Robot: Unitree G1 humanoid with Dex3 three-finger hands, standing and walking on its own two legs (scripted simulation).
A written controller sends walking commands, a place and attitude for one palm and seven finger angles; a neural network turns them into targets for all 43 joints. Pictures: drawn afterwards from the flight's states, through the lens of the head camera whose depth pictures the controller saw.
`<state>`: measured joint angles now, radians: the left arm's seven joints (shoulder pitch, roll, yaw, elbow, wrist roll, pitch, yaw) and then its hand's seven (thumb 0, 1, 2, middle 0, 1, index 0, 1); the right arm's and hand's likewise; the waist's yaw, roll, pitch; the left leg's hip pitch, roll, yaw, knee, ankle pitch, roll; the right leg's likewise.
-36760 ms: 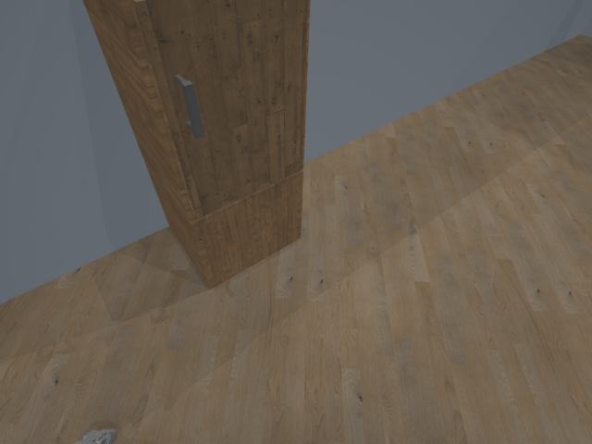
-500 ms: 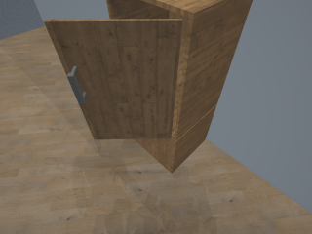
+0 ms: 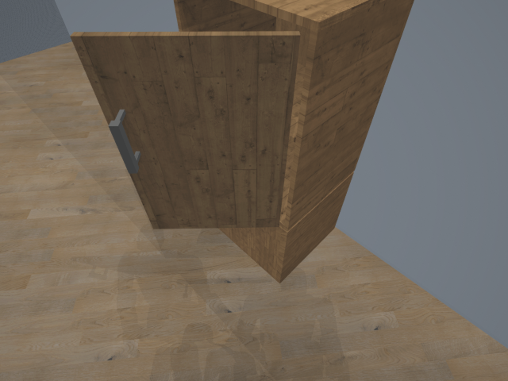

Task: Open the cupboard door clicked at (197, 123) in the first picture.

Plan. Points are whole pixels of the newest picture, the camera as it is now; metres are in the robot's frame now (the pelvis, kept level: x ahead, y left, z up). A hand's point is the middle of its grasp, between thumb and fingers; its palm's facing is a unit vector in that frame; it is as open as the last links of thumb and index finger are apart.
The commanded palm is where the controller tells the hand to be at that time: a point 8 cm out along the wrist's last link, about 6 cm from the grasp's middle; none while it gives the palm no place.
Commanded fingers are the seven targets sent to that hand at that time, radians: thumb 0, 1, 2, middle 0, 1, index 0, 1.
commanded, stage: look again from close up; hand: left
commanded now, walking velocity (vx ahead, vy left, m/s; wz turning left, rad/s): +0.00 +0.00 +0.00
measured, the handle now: (127, 142) +0.57 +0.31 +0.04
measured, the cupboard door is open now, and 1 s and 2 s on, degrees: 46 46 46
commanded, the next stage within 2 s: shuffle to correct the standing spot in 0.38 s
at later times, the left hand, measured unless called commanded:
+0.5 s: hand out of the picture -0.02 +0.23 -0.17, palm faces +0.01 -0.98 -0.21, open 7.4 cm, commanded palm none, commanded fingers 0.00 0.90 0.90 -0.20 -0.30 -0.20 -0.30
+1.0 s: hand out of the picture -0.03 +0.25 -0.17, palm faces +0.01 -0.99 -0.14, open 7.4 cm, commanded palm none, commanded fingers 0.00 0.90 0.90 -0.20 -0.30 -0.20 -0.30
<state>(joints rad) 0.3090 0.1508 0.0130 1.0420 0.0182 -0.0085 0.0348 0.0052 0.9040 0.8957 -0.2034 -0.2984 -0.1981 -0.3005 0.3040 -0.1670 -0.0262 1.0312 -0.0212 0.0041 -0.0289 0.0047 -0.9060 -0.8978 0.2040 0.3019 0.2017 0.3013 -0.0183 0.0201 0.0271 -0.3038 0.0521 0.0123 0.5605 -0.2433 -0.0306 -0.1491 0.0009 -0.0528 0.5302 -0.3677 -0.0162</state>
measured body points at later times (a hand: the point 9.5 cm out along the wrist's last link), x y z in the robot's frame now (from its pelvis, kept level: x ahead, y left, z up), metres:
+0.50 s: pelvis -0.04 +0.04 +0.00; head -0.05 +0.05 +0.45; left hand -0.02 +0.28 -0.15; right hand +0.01 -0.20 -0.14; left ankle +0.03 +0.14 -0.73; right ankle -0.05 -0.11 -0.73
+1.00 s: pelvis -0.03 +0.09 +0.01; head -0.03 +0.10 +0.46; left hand -0.03 +0.30 -0.15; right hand -0.08 -0.13 -0.15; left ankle +0.02 +0.14 -0.73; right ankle -0.04 -0.04 -0.68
